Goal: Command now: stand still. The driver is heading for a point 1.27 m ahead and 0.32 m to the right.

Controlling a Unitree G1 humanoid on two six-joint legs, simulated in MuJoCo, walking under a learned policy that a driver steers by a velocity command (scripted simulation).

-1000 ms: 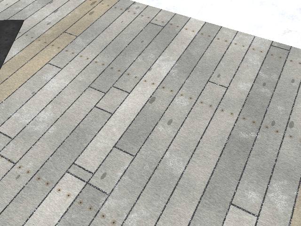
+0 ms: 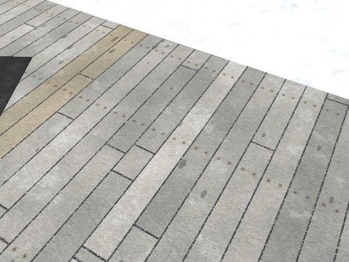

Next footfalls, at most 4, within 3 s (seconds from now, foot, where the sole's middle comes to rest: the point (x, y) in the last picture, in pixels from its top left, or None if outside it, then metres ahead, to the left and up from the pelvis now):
1.14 left None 0.19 0.12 -0.78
1.66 right None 0.48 -0.08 -0.78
2.20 left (201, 188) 0.85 -0.09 -0.78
2.76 right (264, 159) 1.01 -0.40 -0.78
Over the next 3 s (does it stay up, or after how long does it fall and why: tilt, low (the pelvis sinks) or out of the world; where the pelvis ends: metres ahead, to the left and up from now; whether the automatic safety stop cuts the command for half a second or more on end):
stays up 1.01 -0.33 0.00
